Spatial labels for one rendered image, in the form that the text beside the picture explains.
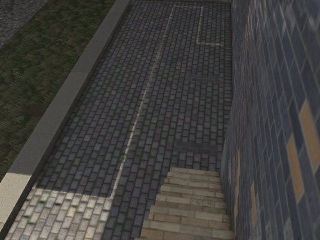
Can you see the stairs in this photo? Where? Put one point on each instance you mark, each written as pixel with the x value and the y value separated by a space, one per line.
pixel 190 206

